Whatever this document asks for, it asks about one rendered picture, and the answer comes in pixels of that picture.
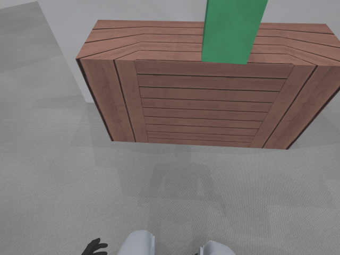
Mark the left robot hand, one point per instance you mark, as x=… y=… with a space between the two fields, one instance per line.
x=93 y=246

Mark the robot thigh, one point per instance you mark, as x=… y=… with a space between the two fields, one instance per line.
x=139 y=242
x=214 y=248

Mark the robot right thigh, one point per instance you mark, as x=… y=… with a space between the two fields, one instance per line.
x=214 y=248

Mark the pedestal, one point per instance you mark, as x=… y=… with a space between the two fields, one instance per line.
x=149 y=84

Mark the carton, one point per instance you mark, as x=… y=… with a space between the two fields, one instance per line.
x=230 y=29

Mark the robot left thigh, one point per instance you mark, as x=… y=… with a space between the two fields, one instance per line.
x=139 y=242

